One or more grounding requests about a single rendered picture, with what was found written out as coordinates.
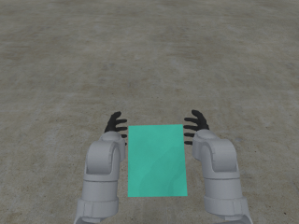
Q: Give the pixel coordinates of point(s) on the robot right hand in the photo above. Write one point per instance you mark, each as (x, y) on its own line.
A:
(201, 125)

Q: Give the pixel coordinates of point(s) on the robot left hand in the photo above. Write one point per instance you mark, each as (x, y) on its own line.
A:
(113, 121)

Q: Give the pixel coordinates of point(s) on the left robot forearm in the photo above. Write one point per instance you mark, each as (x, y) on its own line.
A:
(101, 174)

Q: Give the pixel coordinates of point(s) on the carton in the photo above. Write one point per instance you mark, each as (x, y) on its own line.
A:
(156, 161)

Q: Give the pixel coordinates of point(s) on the right robot forearm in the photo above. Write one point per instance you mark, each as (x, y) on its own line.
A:
(220, 170)

